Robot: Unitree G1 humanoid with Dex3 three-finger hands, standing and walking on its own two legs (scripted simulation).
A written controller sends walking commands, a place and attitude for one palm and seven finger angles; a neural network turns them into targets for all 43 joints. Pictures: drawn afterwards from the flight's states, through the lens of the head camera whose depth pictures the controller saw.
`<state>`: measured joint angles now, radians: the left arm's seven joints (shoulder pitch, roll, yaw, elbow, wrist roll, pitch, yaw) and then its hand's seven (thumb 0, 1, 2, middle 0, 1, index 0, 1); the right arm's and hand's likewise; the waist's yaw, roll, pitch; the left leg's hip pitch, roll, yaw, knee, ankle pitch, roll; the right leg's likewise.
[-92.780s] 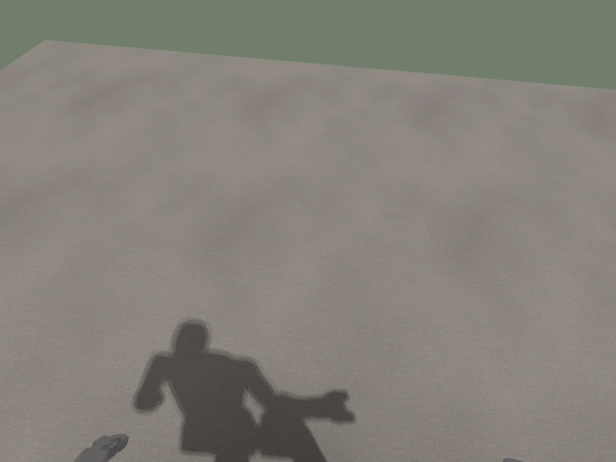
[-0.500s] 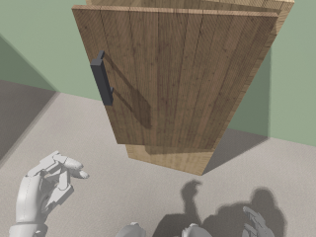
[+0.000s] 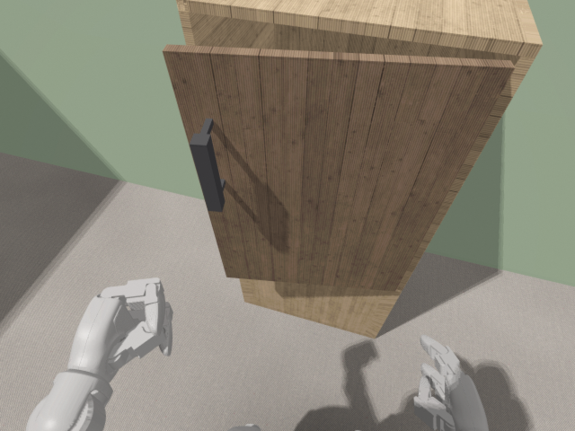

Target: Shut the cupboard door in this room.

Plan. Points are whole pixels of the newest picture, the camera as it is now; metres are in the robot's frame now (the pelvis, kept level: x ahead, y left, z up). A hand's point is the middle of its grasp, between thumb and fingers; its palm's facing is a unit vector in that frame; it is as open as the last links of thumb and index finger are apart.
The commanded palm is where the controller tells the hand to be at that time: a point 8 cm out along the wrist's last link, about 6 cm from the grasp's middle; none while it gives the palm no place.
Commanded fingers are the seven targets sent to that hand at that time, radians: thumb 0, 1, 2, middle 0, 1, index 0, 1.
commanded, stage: raise the hand and make a fist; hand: left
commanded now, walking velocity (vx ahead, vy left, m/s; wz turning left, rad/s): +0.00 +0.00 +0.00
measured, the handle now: (212, 166) +0.48 +0.17 +0.09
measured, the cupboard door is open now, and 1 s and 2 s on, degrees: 11 11 11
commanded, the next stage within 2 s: bring the fist close to the handle in 0.48 s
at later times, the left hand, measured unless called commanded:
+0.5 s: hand (149, 310) +0.23 +0.18 +0.10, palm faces +0.05 -1.00 -0.05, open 3.1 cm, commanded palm +0.20 +0.23 +0.10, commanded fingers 0.00 0.90 0.90 -1.30 -1.50 -1.30 -1.50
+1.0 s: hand (187, 276) +0.28 +0.16 +0.08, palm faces -0.05 -1.00 -0.01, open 3.1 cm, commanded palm +0.27 +0.21 +0.10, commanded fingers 0.00 0.90 0.90 -1.30 -1.50 -1.30 -1.50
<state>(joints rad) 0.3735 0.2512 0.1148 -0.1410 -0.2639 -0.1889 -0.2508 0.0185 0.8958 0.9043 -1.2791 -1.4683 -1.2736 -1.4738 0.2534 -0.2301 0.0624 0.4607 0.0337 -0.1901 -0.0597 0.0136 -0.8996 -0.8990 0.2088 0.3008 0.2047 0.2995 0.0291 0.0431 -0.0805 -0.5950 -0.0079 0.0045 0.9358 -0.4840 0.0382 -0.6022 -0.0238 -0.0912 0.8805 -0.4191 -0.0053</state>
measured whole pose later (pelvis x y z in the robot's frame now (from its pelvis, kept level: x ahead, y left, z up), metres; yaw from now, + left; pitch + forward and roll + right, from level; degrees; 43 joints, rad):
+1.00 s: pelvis -0.01 -0.02 +0.01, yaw +0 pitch +7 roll -1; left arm 0.05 0.25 0.16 0.12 -0.28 -0.17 -0.24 0.02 0.89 0.90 -1.30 -1.49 -1.30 -1.50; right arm 0.26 -0.26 0.04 0.56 0.04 -0.20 -0.08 0.01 -0.90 -0.90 0.21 0.30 0.20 0.30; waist 0.00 0.04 -0.05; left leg -0.54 0.00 0.01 0.85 -0.43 0.02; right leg -0.57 -0.01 -0.08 0.83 -0.38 -0.03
